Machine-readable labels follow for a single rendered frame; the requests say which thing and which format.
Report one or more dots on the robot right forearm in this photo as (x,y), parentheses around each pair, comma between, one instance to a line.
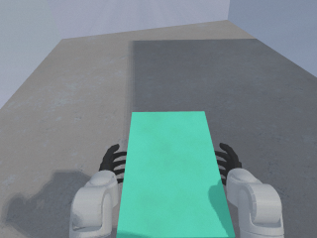
(259,205)

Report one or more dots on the robot left hand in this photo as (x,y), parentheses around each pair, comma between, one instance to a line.
(108,163)

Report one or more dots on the robot right hand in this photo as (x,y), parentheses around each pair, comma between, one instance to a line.
(231,158)

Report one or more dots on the robot left forearm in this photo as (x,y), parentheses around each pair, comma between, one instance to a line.
(91,208)

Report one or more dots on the carton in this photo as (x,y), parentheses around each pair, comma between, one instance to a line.
(172,186)

